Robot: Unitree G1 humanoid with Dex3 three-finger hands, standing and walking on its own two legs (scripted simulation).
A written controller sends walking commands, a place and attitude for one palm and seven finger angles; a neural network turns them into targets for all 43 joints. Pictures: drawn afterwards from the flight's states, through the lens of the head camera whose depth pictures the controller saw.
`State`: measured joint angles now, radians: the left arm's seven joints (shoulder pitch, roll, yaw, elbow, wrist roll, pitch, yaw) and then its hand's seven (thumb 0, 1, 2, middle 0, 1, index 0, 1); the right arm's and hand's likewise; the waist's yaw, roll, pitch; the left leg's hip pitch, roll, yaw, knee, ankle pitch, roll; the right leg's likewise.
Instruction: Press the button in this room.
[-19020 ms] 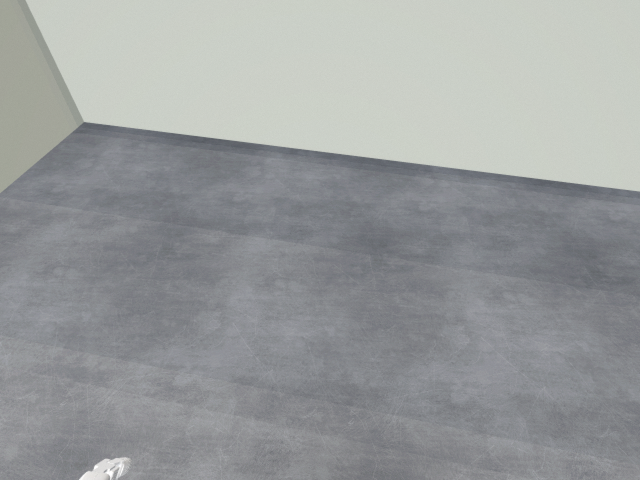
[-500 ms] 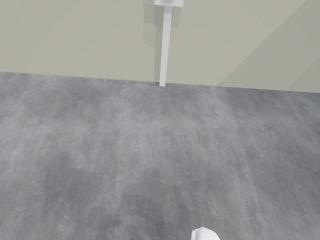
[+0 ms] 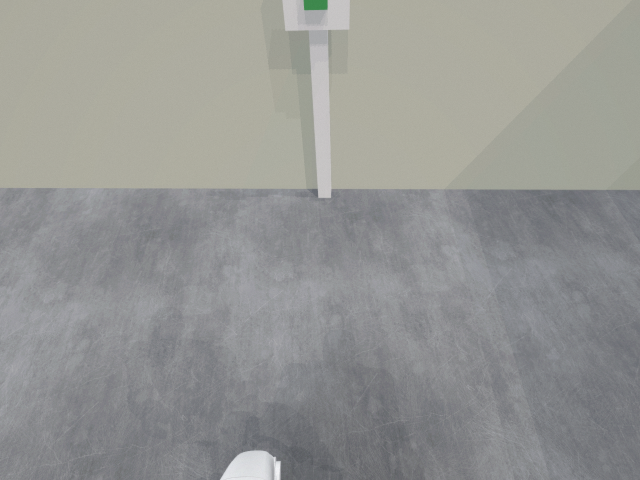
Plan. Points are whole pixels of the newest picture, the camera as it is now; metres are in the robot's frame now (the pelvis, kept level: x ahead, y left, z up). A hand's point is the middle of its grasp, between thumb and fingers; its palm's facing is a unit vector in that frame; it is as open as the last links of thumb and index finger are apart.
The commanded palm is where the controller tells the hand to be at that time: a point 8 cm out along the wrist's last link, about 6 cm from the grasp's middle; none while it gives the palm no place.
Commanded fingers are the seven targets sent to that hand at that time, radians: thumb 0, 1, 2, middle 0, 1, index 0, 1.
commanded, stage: turn or walk to find it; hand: left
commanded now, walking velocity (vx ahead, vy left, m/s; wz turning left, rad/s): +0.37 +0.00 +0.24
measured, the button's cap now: out of the picture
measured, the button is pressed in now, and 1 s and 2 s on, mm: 0 0 0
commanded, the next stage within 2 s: stand and wait in 0.30 s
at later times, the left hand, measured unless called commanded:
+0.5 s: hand out of the picture +0.15 +0.24 -0.18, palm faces +0.16 -0.98 -0.14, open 7.3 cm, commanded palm none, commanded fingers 0.00 0.90 0.90 -0.20 -0.30 -0.20 -0.30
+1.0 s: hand (201, 394) +0.28 +0.22 -0.17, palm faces +0.15 -0.96 -0.23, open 7.1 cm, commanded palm none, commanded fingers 0.00 0.90 0.90 -0.20 -0.30 -0.20 -0.30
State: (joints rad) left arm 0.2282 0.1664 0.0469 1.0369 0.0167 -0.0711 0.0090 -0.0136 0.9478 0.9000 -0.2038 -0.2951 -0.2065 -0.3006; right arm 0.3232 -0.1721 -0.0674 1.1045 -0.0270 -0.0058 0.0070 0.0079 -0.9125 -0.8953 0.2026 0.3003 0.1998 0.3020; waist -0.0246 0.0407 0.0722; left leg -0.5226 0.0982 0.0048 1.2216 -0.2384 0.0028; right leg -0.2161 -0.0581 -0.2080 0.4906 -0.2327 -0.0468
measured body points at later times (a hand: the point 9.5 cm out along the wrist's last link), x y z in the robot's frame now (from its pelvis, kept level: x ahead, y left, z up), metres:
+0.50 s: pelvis +0.18 +0.08 +0.00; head +0.20 +0.10 +0.45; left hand +0.14 +0.29 -0.17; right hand +0.30 -0.15 -0.13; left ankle +0.21 +0.15 -0.74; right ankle +0.18 -0.07 -0.66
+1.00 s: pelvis +0.26 +0.03 +0.00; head +0.26 +0.02 +0.45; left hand +0.27 +0.27 -0.15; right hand +0.24 -0.16 -0.17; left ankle +0.21 +0.15 -0.74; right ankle +0.29 -0.06 -0.74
